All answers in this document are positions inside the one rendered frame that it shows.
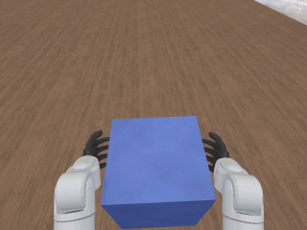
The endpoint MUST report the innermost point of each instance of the robot left forearm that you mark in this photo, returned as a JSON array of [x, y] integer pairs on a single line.
[[74, 195]]

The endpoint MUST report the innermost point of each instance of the robot left hand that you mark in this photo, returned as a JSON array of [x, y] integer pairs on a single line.
[[92, 149]]

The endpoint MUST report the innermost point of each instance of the robot right hand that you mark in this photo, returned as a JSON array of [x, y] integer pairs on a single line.
[[219, 149]]

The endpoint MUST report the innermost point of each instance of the robot right forearm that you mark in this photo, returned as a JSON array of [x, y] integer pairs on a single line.
[[242, 196]]

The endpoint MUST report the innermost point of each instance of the carton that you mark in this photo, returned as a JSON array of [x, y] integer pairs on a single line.
[[157, 173]]

